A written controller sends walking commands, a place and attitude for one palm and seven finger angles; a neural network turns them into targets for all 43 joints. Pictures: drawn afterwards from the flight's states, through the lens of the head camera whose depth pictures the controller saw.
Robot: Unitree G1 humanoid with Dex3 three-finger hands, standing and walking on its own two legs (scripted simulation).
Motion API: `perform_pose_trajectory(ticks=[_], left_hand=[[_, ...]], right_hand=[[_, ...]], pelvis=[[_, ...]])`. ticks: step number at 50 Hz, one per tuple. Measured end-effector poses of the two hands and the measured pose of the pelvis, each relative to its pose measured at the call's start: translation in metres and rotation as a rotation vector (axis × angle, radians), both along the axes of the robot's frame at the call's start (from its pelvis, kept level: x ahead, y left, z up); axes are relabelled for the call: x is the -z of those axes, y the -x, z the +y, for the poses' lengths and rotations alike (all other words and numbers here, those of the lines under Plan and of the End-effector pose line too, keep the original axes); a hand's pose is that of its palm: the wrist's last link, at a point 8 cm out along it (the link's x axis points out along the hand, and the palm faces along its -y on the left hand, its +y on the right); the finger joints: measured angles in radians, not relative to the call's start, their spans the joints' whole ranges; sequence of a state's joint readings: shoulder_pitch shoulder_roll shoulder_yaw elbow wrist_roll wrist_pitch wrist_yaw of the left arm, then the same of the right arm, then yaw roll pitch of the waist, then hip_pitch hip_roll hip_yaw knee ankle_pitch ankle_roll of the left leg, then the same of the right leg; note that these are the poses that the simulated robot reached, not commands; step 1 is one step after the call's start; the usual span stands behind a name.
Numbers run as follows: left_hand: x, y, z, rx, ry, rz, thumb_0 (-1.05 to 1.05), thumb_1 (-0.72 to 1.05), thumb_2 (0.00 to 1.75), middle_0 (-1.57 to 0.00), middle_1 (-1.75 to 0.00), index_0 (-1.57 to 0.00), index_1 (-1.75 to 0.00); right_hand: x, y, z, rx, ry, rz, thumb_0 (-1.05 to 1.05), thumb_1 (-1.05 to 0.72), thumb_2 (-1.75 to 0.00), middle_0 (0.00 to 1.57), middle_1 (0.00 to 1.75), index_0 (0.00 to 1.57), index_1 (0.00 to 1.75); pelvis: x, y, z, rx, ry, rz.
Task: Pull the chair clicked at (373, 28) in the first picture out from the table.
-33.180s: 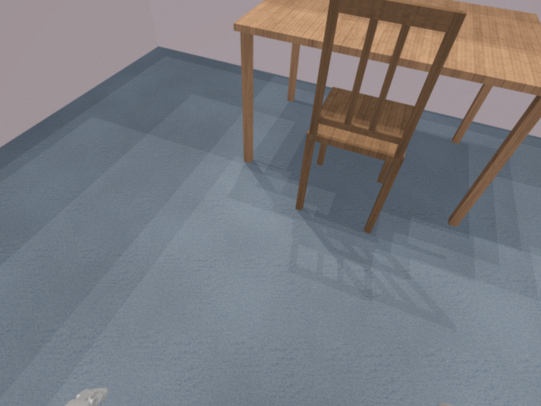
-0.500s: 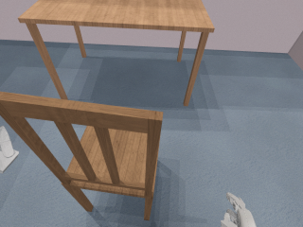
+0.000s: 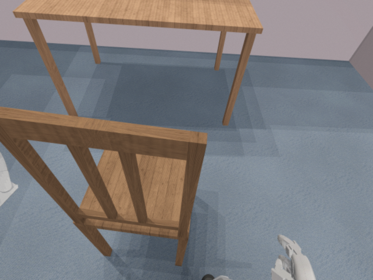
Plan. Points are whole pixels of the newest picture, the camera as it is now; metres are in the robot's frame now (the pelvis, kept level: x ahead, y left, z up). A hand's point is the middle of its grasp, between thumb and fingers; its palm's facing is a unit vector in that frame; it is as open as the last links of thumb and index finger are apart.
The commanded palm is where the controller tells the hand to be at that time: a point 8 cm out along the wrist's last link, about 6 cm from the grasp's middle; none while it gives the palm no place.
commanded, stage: step back with the hand held close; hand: left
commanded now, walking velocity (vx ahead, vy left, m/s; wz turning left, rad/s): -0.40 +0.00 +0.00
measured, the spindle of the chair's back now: (98, 187) +0.31 +0.23 -0.03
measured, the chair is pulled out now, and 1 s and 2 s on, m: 0.70 0.70 0.70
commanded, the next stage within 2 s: none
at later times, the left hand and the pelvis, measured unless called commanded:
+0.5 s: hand (6, 185) +0.20 +0.27 +0.19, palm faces +0.48 -0.72 -0.51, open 7.4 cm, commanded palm +0.14 +0.30 +0.19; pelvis +0.01 +0.00 +0.00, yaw +1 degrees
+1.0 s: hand (10, 188) +0.20 +0.26 +0.19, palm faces +0.49 -0.74 -0.46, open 7.4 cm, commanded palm +0.12 +0.29 +0.19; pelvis -0.01 -0.01 +0.00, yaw +1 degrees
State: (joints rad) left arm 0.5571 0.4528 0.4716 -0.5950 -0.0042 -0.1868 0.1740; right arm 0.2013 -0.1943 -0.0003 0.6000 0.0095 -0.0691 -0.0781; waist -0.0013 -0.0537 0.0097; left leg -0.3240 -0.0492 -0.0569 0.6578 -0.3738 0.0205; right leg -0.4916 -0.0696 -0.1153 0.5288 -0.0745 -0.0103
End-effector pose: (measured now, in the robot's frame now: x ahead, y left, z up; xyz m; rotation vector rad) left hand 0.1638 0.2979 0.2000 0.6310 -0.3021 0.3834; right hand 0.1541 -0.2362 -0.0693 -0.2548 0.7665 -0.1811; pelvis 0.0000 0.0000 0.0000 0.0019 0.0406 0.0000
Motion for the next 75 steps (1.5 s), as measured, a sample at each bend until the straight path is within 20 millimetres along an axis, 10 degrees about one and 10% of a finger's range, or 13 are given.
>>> perform_pose_trajectory(ticks=[75], left_hand=[[0.003,0.024,-0.017,0.041,0.036,-0.008,0.01,0.89,0.9,-0.21,-0.3,-0.21,-0.3]], right_hand=[[-0.002,0.017,-0.003,-0.014,-0.012,-0.029,0.01,-0.9,-0.9,0.2,0.3,0.2,0.3]], pelvis=[[0.0,0.032,-0.008,-0.018,0.004,0.016]])
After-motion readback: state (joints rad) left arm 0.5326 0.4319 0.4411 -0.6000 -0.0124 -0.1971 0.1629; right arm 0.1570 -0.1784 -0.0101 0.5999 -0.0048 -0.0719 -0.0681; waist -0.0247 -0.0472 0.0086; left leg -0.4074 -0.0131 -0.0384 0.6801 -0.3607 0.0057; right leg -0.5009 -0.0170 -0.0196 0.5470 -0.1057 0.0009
